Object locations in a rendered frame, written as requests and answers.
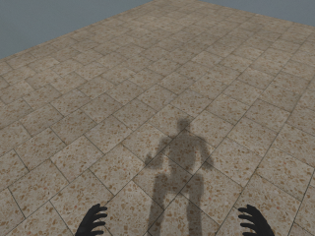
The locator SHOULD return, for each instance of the right robot hand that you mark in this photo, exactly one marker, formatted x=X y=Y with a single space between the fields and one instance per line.
x=260 y=226

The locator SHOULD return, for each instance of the left robot hand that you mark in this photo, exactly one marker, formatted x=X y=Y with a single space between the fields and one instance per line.
x=87 y=225

